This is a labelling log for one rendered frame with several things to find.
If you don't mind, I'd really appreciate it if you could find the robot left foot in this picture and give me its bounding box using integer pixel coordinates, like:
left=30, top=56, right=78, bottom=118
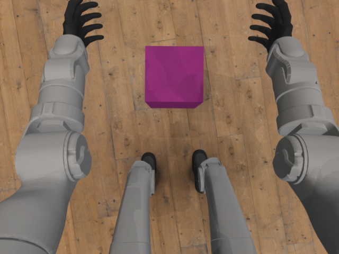
left=141, top=152, right=156, bottom=195

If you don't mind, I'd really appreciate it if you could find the robot left forearm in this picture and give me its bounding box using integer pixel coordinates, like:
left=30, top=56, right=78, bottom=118
left=15, top=34, right=90, bottom=179

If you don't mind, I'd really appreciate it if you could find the carton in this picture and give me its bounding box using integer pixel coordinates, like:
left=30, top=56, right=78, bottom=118
left=145, top=46, right=204, bottom=108

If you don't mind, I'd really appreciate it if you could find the left robot upper arm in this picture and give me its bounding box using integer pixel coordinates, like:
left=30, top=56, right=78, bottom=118
left=0, top=130, right=92, bottom=254

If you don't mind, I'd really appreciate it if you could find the robot left hand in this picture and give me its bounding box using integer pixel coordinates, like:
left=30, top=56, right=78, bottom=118
left=63, top=0, right=104, bottom=47

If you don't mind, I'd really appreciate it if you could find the robot right forearm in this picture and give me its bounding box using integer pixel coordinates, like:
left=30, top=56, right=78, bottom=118
left=265, top=37, right=339, bottom=137

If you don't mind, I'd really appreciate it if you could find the robot right hand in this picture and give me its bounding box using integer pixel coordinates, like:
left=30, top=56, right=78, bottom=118
left=248, top=0, right=293, bottom=53

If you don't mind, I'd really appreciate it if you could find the right robot upper arm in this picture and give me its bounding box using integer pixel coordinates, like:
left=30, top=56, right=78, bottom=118
left=272, top=133, right=339, bottom=254

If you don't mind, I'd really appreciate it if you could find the left robot shin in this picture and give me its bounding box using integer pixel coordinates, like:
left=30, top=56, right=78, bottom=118
left=127, top=161, right=151, bottom=176

